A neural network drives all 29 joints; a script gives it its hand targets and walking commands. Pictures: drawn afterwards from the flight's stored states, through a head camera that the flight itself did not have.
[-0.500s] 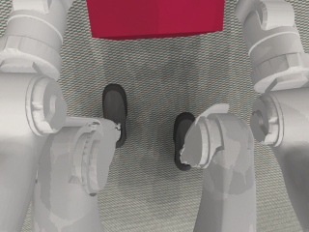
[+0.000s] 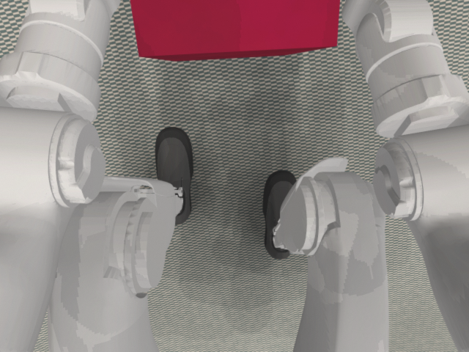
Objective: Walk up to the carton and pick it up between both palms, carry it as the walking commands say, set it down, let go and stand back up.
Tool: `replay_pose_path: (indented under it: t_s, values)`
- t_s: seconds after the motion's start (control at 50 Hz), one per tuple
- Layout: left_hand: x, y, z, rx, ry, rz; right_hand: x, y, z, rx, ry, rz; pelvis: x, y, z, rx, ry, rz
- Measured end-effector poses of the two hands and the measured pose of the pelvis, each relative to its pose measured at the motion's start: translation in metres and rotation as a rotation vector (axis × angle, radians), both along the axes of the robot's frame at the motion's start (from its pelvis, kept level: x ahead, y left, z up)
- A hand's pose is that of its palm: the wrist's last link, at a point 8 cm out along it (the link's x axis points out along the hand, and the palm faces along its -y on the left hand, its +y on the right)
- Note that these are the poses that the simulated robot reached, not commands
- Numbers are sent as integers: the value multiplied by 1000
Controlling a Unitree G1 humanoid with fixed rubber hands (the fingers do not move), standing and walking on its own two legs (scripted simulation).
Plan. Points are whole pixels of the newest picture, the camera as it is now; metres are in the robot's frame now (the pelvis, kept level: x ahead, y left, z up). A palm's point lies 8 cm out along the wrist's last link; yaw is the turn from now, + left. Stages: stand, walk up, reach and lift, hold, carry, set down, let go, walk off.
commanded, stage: reach and lift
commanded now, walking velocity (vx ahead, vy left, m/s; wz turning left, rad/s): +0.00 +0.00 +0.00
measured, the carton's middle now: out of the picture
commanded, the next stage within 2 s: none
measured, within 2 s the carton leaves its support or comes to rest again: leaves its support in 0.66 s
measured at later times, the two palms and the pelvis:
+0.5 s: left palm out of the picture +0.56 +0.16 -0.20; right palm out of the picture +0.56 -0.14 -0.19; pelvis +0.00 +0.00 +0.00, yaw +0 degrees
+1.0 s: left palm out of the picture +0.57 +0.17 -0.13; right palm out of the picture +0.56 -0.12 -0.13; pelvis -0.01 +0.00 +0.00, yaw -1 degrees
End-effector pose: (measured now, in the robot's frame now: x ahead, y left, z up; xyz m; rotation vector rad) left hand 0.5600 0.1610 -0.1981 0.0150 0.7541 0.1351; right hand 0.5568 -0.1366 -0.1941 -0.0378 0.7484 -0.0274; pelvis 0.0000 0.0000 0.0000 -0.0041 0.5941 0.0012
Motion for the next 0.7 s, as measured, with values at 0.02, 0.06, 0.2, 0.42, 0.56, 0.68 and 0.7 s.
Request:
replay_pose_path:
  t_s: [0.02,0.06,0.2,0.42,0.56,0.68,0.7]
  values:
    - [0,0,0,0,1,0,0,0,0,-4,0,4,0,0,0,0,0,0]
    - [0,0,0,-1,3,0,1,0,1,-18,-1,20,0,0,0,-1,0,0]
    - [1,0,0,-2,12,-3,3,-1,1,-20,6,49,0,0,0,-1,0,-1]
    - [2,0,2,1,27,-15,1,-3,1,0,10,54,0,0,-2,0,0,-2]
    - [4,0,3,2,38,-17,-1,-3,1,1,13,58,0,0,-2,0,-1,-3]
    - [14,-3,17,11,6,-10,-5,-2,5,-10,6,46,0,0,-2,3,-7,-7]
    - [15,-3,21,11,-3,-8,-6,-2,7,-13,5,44,-1,0,-2,3,-11,-8]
